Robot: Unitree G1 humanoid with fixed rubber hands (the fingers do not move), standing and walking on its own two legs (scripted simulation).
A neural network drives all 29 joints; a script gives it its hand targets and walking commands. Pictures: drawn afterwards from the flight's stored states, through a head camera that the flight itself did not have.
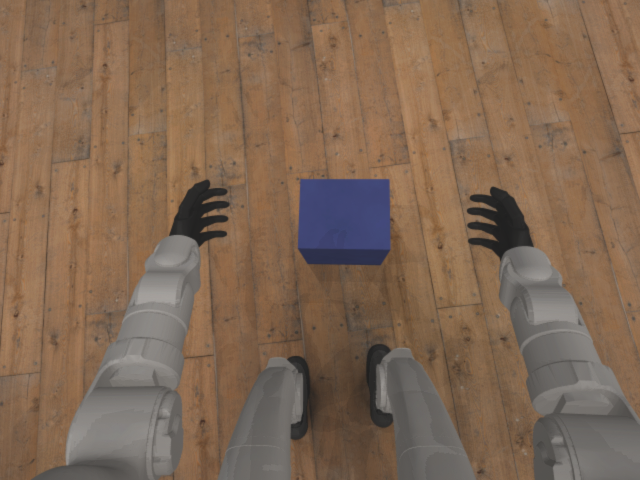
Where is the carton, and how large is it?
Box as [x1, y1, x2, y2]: [298, 179, 390, 264]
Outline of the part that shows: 300,179 298,249 307,263 380,264 390,249 389,179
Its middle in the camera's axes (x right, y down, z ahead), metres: +0.06 -0.02 +1.00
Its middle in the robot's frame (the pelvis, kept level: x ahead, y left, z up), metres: +0.52 -0.01 -0.58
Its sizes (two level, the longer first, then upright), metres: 0.209 0.167 0.244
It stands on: the floor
